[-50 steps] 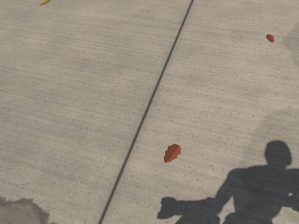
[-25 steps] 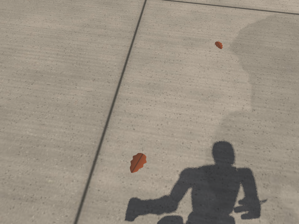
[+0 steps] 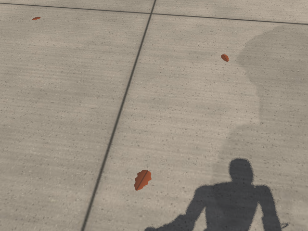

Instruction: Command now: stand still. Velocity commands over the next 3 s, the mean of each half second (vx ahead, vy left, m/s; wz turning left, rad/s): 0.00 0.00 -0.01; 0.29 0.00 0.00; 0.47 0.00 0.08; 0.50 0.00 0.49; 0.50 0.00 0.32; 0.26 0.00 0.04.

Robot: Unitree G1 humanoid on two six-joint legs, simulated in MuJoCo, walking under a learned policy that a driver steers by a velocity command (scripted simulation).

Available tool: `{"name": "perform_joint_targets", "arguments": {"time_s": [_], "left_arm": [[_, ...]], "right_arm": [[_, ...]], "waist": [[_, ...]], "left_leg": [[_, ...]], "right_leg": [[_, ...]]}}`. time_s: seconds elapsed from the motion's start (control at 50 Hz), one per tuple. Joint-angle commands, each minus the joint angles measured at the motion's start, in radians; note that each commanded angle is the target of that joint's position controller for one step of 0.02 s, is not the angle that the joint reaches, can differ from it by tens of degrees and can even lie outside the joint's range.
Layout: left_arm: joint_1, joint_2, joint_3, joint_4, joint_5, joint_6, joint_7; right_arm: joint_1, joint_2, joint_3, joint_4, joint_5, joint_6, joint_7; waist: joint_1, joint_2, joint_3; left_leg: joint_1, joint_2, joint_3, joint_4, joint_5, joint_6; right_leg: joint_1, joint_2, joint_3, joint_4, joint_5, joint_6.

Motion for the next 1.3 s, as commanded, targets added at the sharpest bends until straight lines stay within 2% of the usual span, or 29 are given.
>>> {"name": "perform_joint_targets", "arguments": {"time_s": [0.02,0.5,0.52,0.54,0.58,0.6,0.64,0.66,0.7,0.72,0.74,0.76,0.78,0.8,0.82,0.86,0.88,0.94,1.02,1.08,1.14,1.16,1.18,1.2,1.22,1.24,1.26,1.28,1.3], "left_arm": [[0.009,0.132,0.023,-0.023,-0.001,-0.007,0.004],[0.078,0.104,0.007,0.04,-0.002,-0.004,0.013],[0.096,0.095,0.005,0.05,-0.003,-0.003,0.014],[0.102,0.104,0.009,0.052,-0.009,-0.001,0.016],[0.105,0.142,0.022,0.038,-0.017,-0.002,0.019],[0.122,0.158,0.028,0.035,-0.02,-0.009,0.018],[0.154,0.2,0.047,0.034,-0.027,-0.027,0.015],[0.145,0.198,0.049,0.026,-0.031,-0.032,0.013],[0.054,0.172,0.042,-0.009,-0.037,-0.039,0.006],[0.004,0.146,0.036,-0.033,-0.039,-0.042,0.003],[-0.026,0.087,0.021,-0.057,-0.032,-0.053,-0.001],[-0.037,0.055,0.015,-0.105,-0.028,-0.073,0.003],[-0.038,0.099,0.026,-0.11,-0.043,-0.092,0.0],[-0.009,0.107,0.029,-0.1,-0.052,-0.105,-0.01],[0.015,0.102,0.031,-0.082,-0.048,-0.113,-0.016],[-0.031,0.124,0.047,-0.093,-0.03,-0.121,-0.024],[-0.044,0.108,0.047,-0.099,-0.027,-0.12,-0.031],[-0.133,0.053,0.035,-0.136,-0.023,-0.115,-0.043],[-0.271,0.036,0.022,-0.193,-0.032,-0.117,-0.055],[-0.317,0.057,0.021,-0.232,-0.038,-0.113,-0.064],[-0.291,0.1,0.032,-0.237,-0.037,-0.118,-0.069],[-0.239,0.127,0.044,-0.226,-0.037,-0.119,-0.069],[-0.132,0.16,0.064,-0.198,-0.04,-0.117,-0.064],[0.024,0.192,0.085,-0.149,-0.044,-0.111,-0.056],[0.198,0.245,0.097,-0.11,-0.025,-0.105,-0.048],[0.254,0.314,0.104,-0.084,-0.008,-0.102,-0.059],[0.3,0.239,0.094,-0.062,-0.019,-0.099,-0.069],[0.198,0.185,0.082,-0.08,-0.025,-0.106,-0.067],[0.079,0.151,0.071,-0.111,-0.018,-0.113,-0.066]], "right_arm": [[-0.001,-0.112,-0.017,-0.025,0.001,-0.009,-0.006],[0.077,-0.071,0.0,0.034,0.003,-0.007,-0.012],[0.095,-0.057,0.003,0.045,0.003,-0.006,-0.012],[0.096,-0.054,0.003,0.047,0.007,-0.005,-0.013],[0.076,-0.058,0.0,0.031,0.011,-0.013,-0.013],[0.059,-0.048,0.002,0.018,0.011,-0.025,-0.009],[0.053,-0.01,0.009,0.003,0.017,-0.059,0.008],[0.054,-0.01,0.008,-0.001,0.022,-0.074,0.018],[0.147,0.001,0.005,0.024,0.033,-0.096,0.031],[0.232,-0.017,-0.004,0.057,0.03,-0.1,0.033],[0.344,-0.088,-0.025,0.087,0.024,-0.105,0.032],[0.453,-0.221,-0.056,0.104,0.025,-0.111,0.046],[0.406,-0.16,-0.035,0.088,0.007,-0.123,0.051],[0.335,-0.105,-0.022,0.061,0.009,-0.132,0.052],[0.299,-0.087,-0.018,0.04,0.014,-0.135,0.054],[0.289,-0.051,-0.007,0.027,0.017,-0.126,0.053],[0.308,-0.034,-0.002,0.028,0.011,-0.118,0.049],[0.337,-0.063,-0.007,0.021,0.005,-0.104,0.025],[0.341,-0.103,-0.021,0.015,0.016,-0.106,0.003],[0.348,-0.112,-0.036,0.025,0.031,-0.104,0.0],[0.335,-0.128,-0.053,0.02,0.027,-0.089,0.002],[0.324,-0.145,-0.06,0.013,0.021,-0.08,0.004],[0.316,-0.155,-0.065,0.007,0.013,-0.068,0.009],[0.307,-0.14,-0.059,-0.004,0.007,-0.058,0.014],[0.323,-0.088,-0.039,-0.031,-0.011,-0.062,0.018],[0.502,0.085,0.007,-0.019,-0.011,-0.09,0.034],[0.452,0.011,-0.002,-0.022,0.048,-0.124,0.033],[0.283,-0.075,-0.021,-0.074,0.074,-0.144,0.027],[0.19,-0.104,-0.028,-0.099,0.065,-0.15,0.017]], "waist": [[0.004,-0.017,-0.03],[0.007,-0.006,-0.003],[0.008,-0.012,-0.024],[0.011,-0.026,-0.01],[0.022,-0.069,0.068],[0.032,-0.099,0.102],[0.037,-0.19,0.115],[0.03,-0.189,0.128],[-0.045,-0.17,0.135],[-0.081,-0.118,0.127],[-0.108,0.061,0.082],[-0.126,0.312,0.04],[-0.09,0.216,0.063],[-0.05,0.137,0.103],[-0.034,0.107,0.09],[-0.036,0.081,0.081],[-0.04,0.095,0.063],[-0.055,0.079,0.052],[-0.078,0.081,0.105],[-0.069,0.078,0.124],[-0.035,0.058,0.093],[-0.004,0.062,0.049],[0.051,0.071,-0.028],[0.128,0.063,-0.12],[0.169,-0.021,-0.259],[0.066,-0.336,-0.4],[0.122,-0.251,-0.418],[0.113,-0.152,-0.219],[0.085,-0.051,-0.117]], "left_leg": [[0.028,0.0,0.014,-0.034,0.17,0.022],[0.003,-0.013,0.021,-0.027,0.143,0.035],[0.011,-0.027,0.037,-0.024,0.048,0.036],[-0.013,-0.053,0.061,0.003,-0.101,0.042],[-0.121,-0.078,0.079,0.068,-0.333,0.064],[-0.173,-0.076,0.081,0.111,-0.335,0.072],[-0.228,-0.062,0.102,0.256,-0.215,0.08],[-0.21,-0.038,0.081,0.281,-0.195,0.096],[-0.05,-0.032,0.082,0.119,-0.189,0.132],[0.077,-0.029,0.047,0.013,-0.143,0.138],[0.205,0.096,-0.177,-0.108,-0.217,0.177],[0.296,0.302,-0.575,-0.272,-0.342,0.303],[0.275,0.354,-0.691,-0.303,-0.36,0.34],[0.261,0.328,-0.582,-0.287,-0.285,0.315],[0.273,0.28,-0.468,-0.285,-0.209,0.281],[0.288,0.225,-0.296,-0.297,0.024,0.232],[0.282,0.195,-0.227,-0.303,0.12,0.224],[0.246,0.164,-0.121,-0.315,0.253,0.236],[0.135,0.137,-0.044,-0.343,0.191,0.222],[0.162,0.181,-0.039,-0.329,0.196,0.209],[0.268,0.218,-0.033,-0.232,0.361,0.189],[0.297,0.218,-0.028,-0.15,0.509,0.18],[0.306,0.203,-0.015,-0.01,0.67,0.169],[0.242,0.155,0.019,0.198,0.702,0.141],[-0.024,0.096,0.032,0.505,0.399,0.12],[-0.397,-0.099,-0.005,0.88,-0.392,0.06],[-0.521,-0.093,-0.099,0.982,-0.399,0.075],[-0.585,-0.02,-0.069,0.982,-0.315,0.099],[-0.552,0.027,-0.037,0.936,-0.204,0.102]], "right_leg": [[-0.037,-0.06,0.048,-0.094,0.227,-0.029],[-0.073,-0.034,0.008,-0.083,0.159,-0.009],[-0.066,-0.027,0.002,-0.093,0.054,-0.012],[-0.082,-0.021,0.006,-0.102,-0.123,-0.025],[-0.147,-0.064,0.083,-0.144,-0.437,-0.076],[-0.157,-0.113,0.154,-0.181,-0.509,-0.106],[-0.13,-0.251,0.339,-0.264,-0.565,-0.181],[-0.166,-0.284,0.385,-0.281,-0.543,-0.203],[-0.256,-0.241,0.303,-0.228,-0.445,-0.168],[-0.316,-0.172,0.209,-0.13,-0.336,-0.126],[-0.415,-0.059,0.047,0.133,-0.187,-0.064],[-0.559,0.033,-0.064,0.415,-0.229,-0.02],[-0.633,-0.008,0.029,0.593,-0.27,-0.034],[-0.672,-0.057,0.051,0.66,-0.182,-0.056],[-0.676,-0.088,0.035,0.659,-0.097,-0.069],[-0.669,-0.134,0.005,0.576,0.019,-0.067],[-0.631,-0.135,-0.017,0.517,0.059,-0.054],[-0.575,-0.114,-0.062,0.35,0.17,-0.005],[-0.459,-0.083,-0.066,0.062,0.398,0.021],[-0.418,-0.09,-0.024,-0.014,0.442,-0.001],[-0.38,-0.083,-0.015,-0.025,0.371,-0.035],[-0.312,-0.062,-0.029,-0.01,0.323,-0.051],[-0.185,-0.032,-0.059,0.008,0.285,-0.075],[0.012,-0.023,-0.085,0.005,0.291,-0.101],[0.347,-0.19,0.097,0.106,0.295,-0.153],[0.667,-0.395,0.516,0.084,0.311,-0.318],[0.648,-0.419,0.711,-0.113,0.112,-0.345],[0.489,-0.378,0.566,-0.152,0.123,-0.287],[0.3,-0.34,0.436,-0.176,0.253,-0.254]]}}
Next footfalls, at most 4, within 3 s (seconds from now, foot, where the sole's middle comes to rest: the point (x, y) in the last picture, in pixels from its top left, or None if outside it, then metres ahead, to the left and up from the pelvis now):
1.22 right None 0.42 -0.11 -0.81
1.74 left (144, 187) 0.74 0.08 -0.81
2.20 right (167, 137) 1.04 -0.04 -0.81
2.68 left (107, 121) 1.17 0.31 -0.81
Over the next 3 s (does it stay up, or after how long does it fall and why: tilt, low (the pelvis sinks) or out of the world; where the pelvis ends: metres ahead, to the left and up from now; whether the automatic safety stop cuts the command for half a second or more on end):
stays up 1.13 0.18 -0.04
